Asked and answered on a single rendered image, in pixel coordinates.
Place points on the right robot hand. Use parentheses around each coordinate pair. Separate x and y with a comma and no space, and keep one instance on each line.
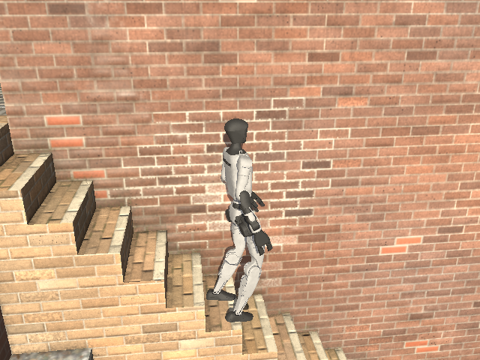
(261,238)

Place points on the left robot upper arm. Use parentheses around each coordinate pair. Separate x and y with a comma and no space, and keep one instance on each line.
(223,174)

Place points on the right robot upper arm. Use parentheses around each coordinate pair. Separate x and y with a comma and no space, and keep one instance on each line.
(244,165)

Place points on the right robot forearm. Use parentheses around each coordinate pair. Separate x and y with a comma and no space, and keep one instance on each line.
(250,217)

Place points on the robot torso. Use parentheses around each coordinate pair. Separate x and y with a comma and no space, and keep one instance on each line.
(231,170)

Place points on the humanoid robot head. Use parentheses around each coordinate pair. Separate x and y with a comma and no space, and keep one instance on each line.
(236,129)

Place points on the left robot hand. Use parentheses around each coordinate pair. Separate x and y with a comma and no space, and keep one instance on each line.
(254,204)

